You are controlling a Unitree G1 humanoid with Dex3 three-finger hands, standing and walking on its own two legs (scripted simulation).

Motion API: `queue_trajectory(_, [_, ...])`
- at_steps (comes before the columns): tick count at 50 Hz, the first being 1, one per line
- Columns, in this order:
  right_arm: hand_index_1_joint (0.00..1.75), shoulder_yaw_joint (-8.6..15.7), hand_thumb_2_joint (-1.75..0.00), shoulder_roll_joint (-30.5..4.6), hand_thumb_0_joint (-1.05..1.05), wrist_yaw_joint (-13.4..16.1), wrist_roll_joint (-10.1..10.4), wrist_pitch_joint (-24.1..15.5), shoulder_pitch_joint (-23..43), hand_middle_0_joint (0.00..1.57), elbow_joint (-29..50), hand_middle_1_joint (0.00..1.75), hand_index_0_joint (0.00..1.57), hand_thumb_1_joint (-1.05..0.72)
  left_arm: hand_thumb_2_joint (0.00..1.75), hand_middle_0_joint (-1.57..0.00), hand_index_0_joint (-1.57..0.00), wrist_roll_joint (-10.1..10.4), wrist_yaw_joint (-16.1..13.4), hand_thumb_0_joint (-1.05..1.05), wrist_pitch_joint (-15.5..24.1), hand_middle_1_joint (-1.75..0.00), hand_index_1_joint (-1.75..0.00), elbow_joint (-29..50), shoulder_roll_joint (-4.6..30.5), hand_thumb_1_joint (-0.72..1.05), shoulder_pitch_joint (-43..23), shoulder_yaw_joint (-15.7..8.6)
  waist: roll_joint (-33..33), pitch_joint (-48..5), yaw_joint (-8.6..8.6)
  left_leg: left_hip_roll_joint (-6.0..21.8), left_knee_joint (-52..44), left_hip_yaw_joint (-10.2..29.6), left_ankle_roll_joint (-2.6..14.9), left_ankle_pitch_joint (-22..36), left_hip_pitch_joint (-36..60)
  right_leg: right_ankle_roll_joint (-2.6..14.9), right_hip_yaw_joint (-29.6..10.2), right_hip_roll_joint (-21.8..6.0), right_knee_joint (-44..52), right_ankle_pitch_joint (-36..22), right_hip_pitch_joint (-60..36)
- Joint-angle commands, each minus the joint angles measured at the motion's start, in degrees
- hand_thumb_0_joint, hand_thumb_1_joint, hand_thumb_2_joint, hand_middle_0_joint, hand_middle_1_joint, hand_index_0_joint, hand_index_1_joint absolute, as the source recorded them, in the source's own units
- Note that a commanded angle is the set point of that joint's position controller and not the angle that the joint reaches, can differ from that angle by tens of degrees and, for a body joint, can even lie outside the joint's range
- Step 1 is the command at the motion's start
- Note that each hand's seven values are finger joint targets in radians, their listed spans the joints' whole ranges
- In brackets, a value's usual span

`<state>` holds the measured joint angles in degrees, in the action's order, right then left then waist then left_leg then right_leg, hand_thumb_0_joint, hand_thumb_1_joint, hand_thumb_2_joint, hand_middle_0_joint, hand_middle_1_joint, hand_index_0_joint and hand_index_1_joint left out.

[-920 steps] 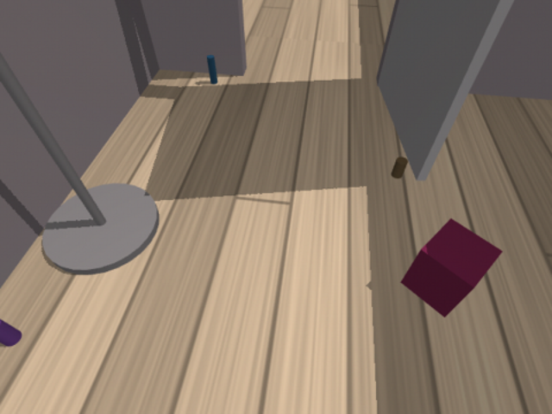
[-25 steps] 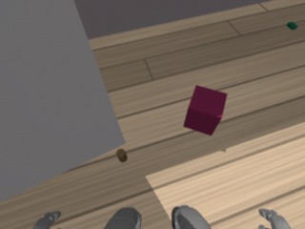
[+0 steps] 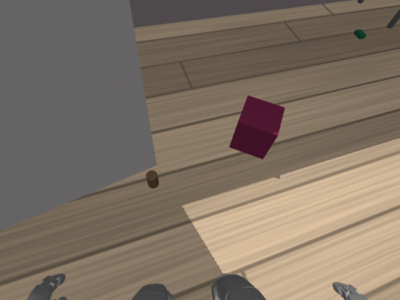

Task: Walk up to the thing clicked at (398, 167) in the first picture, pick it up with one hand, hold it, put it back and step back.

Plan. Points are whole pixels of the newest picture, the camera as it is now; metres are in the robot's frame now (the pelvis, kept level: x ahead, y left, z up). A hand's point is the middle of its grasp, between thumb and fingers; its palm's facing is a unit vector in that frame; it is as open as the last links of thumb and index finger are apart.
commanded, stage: walk up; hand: left
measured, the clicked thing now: (152, 179) +0.64 +0.20 -0.72
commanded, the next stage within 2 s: stand in 1.90 s
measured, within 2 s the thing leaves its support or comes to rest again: neither
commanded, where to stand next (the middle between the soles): +0.26 -0.04 m, yaw +2 degrees
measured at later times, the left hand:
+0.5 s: hand out of the picture +0.00 +0.24 -0.15, palm faces +0.04 -0.94 -0.33, open 7.4 cm
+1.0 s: hand out of the picture -0.13 +0.22 -0.14, palm faces +0.04 -0.92 -0.40, open 7.4 cm
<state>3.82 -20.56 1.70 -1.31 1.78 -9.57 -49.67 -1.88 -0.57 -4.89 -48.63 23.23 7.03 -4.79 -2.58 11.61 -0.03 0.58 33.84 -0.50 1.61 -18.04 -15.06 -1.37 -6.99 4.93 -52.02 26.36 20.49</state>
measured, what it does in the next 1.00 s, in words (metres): walks backwards: right foot, then left foot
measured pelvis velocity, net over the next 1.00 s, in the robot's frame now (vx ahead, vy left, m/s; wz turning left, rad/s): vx -0.16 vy -0.05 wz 0.03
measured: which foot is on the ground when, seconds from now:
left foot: down 0.00-0.12, up 0.14-0.40, down 0.42-0.80, up 0.82-1.00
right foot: up 0.00-0.06, down 0.08-0.46, up 0.48-0.74, down 0.76-1.00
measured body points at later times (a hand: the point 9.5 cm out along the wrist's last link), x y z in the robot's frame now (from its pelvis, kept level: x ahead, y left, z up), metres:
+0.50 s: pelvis -0.13 -0.02 -0.01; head -0.09 +0.01 +0.43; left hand +0.00 +0.29 -0.13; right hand -0.04 -0.33 -0.12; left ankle -0.13 +0.09 -0.73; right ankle -0.05 -0.12 -0.71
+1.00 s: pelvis -0.16 -0.05 +0.00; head -0.15 -0.07 +0.45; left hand -0.13 +0.26 -0.11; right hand -0.07 -0.37 -0.13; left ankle -0.14 +0.09 -0.71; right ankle -0.19 -0.20 -0.73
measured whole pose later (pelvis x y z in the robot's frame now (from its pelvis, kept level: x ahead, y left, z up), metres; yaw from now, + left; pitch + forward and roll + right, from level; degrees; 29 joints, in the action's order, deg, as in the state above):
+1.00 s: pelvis -0.16 -0.05 +0.00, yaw +2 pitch -2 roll +0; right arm 4.1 -23.1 -1.5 -1.1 0.9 -13.5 -52.5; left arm -2.2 1.1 1.9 -53.5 20.1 16.5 -3.2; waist 3.2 3.7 -1.8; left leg 0.3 43.4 3.5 0.1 -26.1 -20.0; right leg -1.2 -1.7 -1.2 -30.8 20.1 8.5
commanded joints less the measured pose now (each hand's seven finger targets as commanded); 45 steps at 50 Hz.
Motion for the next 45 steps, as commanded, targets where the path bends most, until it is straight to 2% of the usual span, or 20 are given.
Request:
queue_trajectory(1, [0.30,3.92,-0.90,-16.00,0.00,1.33,0.27,-0.77,-2.66,0.20,4.78,0.30,0.20,-0.90,0.90,-0.20,-0.20,-0.42,-0.14,0.00,2.47,-0.30,-0.30,5.39,7.14,0.90,0.30,-2.26,12.88,-16.93,2.11,13.25,0.38,12.50,9.36,39.14,16.45,1.57,4.50,-2.87,16.16,-2.39,0.73])
queue_trajectory(3, [0.30,3.75,-0.90,-16.44,0.00,1.12,0.62,-0.35,0.23,0.20,6.21,0.30,0.20,-0.90,0.90,-0.20,-0.20,-0.84,0.22,0.00,2.53,-0.30,-0.30,3.56,7.18,0.90,4.23,-2.53,11.28,-17.97,-0.23,12.11,2.82,11.37,7.82,34.42,10.55,3.05,6.11,-2.75,26.91,-12.43,-7.46])
queue_trajectory(5, [0.30,2.56,-0.90,-13.62,0.00,1.01,1.52,-0.60,1.55,0.20,7.45,0.30,0.20,-0.90,0.90,-0.20,-0.20,-1.66,0.25,0.00,3.14,-0.30,-0.30,4.02,12.32,0.90,4.96,-3.90,1.58,-19.42,-1.39,5.47,8.90,10.16,3.03,19.67,-1.37,6.22,-5.61,-10.48,25.79,-32.03,-15.99])
queue_trajectory(6, [0.30,2.01,-0.90,-12.10,0.00,1.37,2.05,-0.65,3.48,0.20,8.23,0.30,0.20,-0.90,0.90,-0.20,-0.20,-0.72,0.52,0.00,2.74,-0.30,-0.30,5.09,15.62,0.90,2.49,-4.70,-8.48,-17.50,-2.25,-3.68,17.67,4.19,0.18,0.96,-7.07,13.26,-13.21,-17.86,26.86,-41.96,-14.36])
queue_trajectory(7, [0.30,2.43,-0.90,-12.05,0.00,2.16,2.05,-0.30,1.95,0.20,7.42,0.30,0.20,-0.90,0.90,-0.20,-0.20,-0.73,0.38,0.00,2.88,-0.30,-0.30,6.82,16.35,0.90,0.45,-4.54,-14.68,-15.32,-2.69,-4.26,29.83,3.16,-0.79,-21.46,-6.52,19.87,-20.45,-25.97,29.20,-47.07,-6.92])
queue_trajectory(12, [0.30,1.69,-0.90,-12.73,0.00,2.18,1.52,-0.80,-3.35,0.20,4.64,0.30,0.20,-0.90,0.90,-0.20,-0.20,-1.35,0.03,0.00,2.15,-0.30,-0.30,10.14,9.31,0.90,-2.10,-3.41,-5.90,-11.96,-1.05,-6.54,35.48,6.56,-2.33,-13.38,-9.92,14.54,-4.83,-14.89,24.46,-45.25,-7.46])
queue_trajectory(18, [0.30,1.28,-0.90,-11.38,0.00,2.38,0.21,-2.81,-6.74,0.20,4.22,0.30,0.20,-0.90,0.90,-0.20,-0.20,-1.62,0.23,0.00,1.88,-0.30,-0.30,12.02,8.80,0.90,1.57,-3.68,-8.77,-17.56,-2.07,-0.80,3.81,1.50,-2.17,-9.90,-9.52,14.08,-6.25,-16.41,20.84,-34.15,-21.24])
queue_trajectory(21, [0.30,2.62,-0.90,-12.05,0.00,1.85,-1.15,-3.43,-8.31,0.20,2.80,0.30,0.20,-0.90,0.90,-0.20,-0.20,-0.44,0.96,0.00,0.68,-0.30,-0.30,11.56,8.59,0.90,2.19,-2.83,-3.37,-15.66,-0.70,-0.89,-14.31,1.80,-0.18,7.30,5.47,8.60,-3.39,-12.71,14.85,-17.79,-7.16])
queue_trajectory(23, [0.30,4.42,-0.90,-21.41,0.00,1.19,-2.57,-3.52,-2.02,0.20,5.42,0.30,0.20,-0.90,0.90,-0.20,-0.20,-0.18,0.77,0.00,0.61,-0.30,-0.30,10.91,7.06,0.90,2.76,-2.67,13.72,-11.01,-1.29,22.13,-19.90,32.00,10.59,-2.96,1.93,2.34,2.72,-1.54,-2.61,7.32,11.16])
queue_trajectory(24, [0.30,5.08,-0.90,-23.40,0.00,1.28,-1.87,-3.69,0.27,0.20,6.72,0.30,0.20,-0.90,0.90,-0.20,-0.20,-0.99,0.32,0.00,0.60,-0.30,-0.30,10.82,11.01,0.90,-1.44,-4.12,13.67,-7.59,1.62,27.71,-22.45,36.96,15.82,-8.75,-11.68,1.84,-3.13,-3.71,-12.16,9.62,4.09])
queue_trajectory(25, [0.30,4.69,-0.90,-21.32,0.00,1.60,-1.99,-4.30,3.77,0.20,7.17,0.30,0.20,-0.90,0.90,-0.20,-0.20,-0.77,0.84,0.00,0.63,-0.30,-0.30,10.12,12.41,0.90,-0.76,-4.65,10.59,-5.50,-0.50,26.43,-21.53,33.57,15.92,-7.32,-13.06,1.86,-5.65,-4.92,-15.99,6.49,2.39])
queue_trajectory(28, [0.30,2.88,-0.90,-14.93,0.00,1.38,-1.77,-4.88,3.08,0.20,6.09,0.30,0.20,-0.90,0.90,-0.20,-0.20,0.30,1.75,0.00,1.22,-0.30,-0.30,6.14,9.94,0.90,5.33,-4.52,6.83,-7.37,-3.55,12.74,-15.51,12.82,8.21,5.58,-3.30,2.01,-5.34,-0.16,-15.32,-2.28,5.94])
queue_trajectory(33, [0.30,3.43,-0.90,-15.02,0.00,-0.51,-1.44,-4.07,-0.85,0.20,5.25,0.30,0.20,-0.90,0.90,-0.20,-0.20,0.61,2.50,0.00,4.14,-0.30,-0.30,4.71,8.66,0.90,3.82,-2.18,15.34,-11.02,1.76,10.03,-14.68,9.93,8.60,-12.52,6.22,-0.50,4.18,-3.60,10.56,2.96,1.32])
queue_trajectory(35, [0.30,3.67,-0.90,-16.10,0.00,-1.22,-1.88,-3.05,-1.31,0.20,5.24,0.30,0.20,-0.90,0.90,-0.20,-0.20,0.57,2.01,0.00,5.20,-0.30,-0.30,2.22,8.75,0.90,6.17,-2.22,17.10,-11.62,1.63,10.09,-12.27,9.18,9.29,-12.34,4.57,0.13,6.93,-3.36,19.45,4.28,-4.54])
queue_trajectory(37, [0.30,3.35,-0.90,-15.07,0.00,-1.59,-1.28,-1.78,-0.88,0.20,5.05,0.30,0.20,-0.90,0.90,-0.20,-0.20,0.10,0.92,0.00,6.56,-0.30,-0.30,-1.53,7.82,0.90,10.27,-2.44,13.22,-11.26,-0.98,7.75,-4.05,5.68,6.53,-6.06,-0.54,1.60,8.99,-1.73,34.40,-6.54,-13.85])
queue_trajectory(38, [0.30,2.43,-0.90,-12.49,0.00,-1.64,-0.67,-1.59,-0.85,0.20,5.50,0.30,0.20,-0.90,0.90,-0.20,-0.20,-0.36,0.44,0.00,7.24,-0.30,-0.30,-2.45,9.74,0.90,12.44,-2.85,7.97,-12.49,-1.75,6.13,3.38,3.81,4.54,-3.25,-3.54,2.34,3.72,-4.35,35.67,-9.12,-18.19])
queue_trajectory(39, [0.30,1.25,-0.90,-8.71,0.00,-1.76,0.03,-1.69,-0.39,0.20,6.72,0.30,0.20,-0.90,0.90,-0.20,-0.20,-1.22,0.04,0.00,7.81,-0.30,-0.30,-2.41,13.03,0.90,11.92,-3.47,-2.85,-10.94,-1.48,1.63,10.88,2.02,0.98,-7.32,-13.80,5.17,-11.76,-12.68,37.10,-4.58,-20.52])
queue_trajectory(41, [0.30,2.86,-0.90,-13.38,0.00,-1.33,0.04,-1.77,1.77,0.20,5.71,0.30,0.20,-0.90,0.90,-0.20,-0.20,-1.48,0.03,0.00,7.70,-0.30,-0.30,0.45,19.59,0.90,4.40,-4.23,-6.39,-3.07,-2.39,0.91,20.46,8.80,-1.38,-14.84,-11.43,15.58,-28.63,-27.18,40.26,13.65,0.19])
queue_trajectory(42, [0.30,3.34,-0.90,-14.77,0.00,-1.67,0.34,-1.98,-0.19,0.20,4.72,0.30,0.20,-0.90,0.90,-0.20,-0.20,-1.00,0.14,0.00,7.75,-0.30,-0.30,1.07,17.37,0.90,1.95,-3.82,-4.97,-0.90,-0.39,2.60,20.44,9.57,-0.97,-12.62,-9.93,15.44,-24.15,-25.74,38.97,11.72,1.48])
queue_trajectory(45, [0.30,2.44,-0.90,-11.66,0.00,-2.15,0.52,-2.83,-0.08,0.20,3.35,0.30,0.20,-0.90,0.90,-0.20,-0.20,-0.27,-0.07,0.00,8.82,-0.30,-0.30,-0.54,13.19,0.90,5.01,-2.88,-7.02,-3.66,-1.38,0.58,14.53,7.47,-1.55,-7.97,-13.37,11.51,-10.90,-18.80,35.62,-7.38,-9.62])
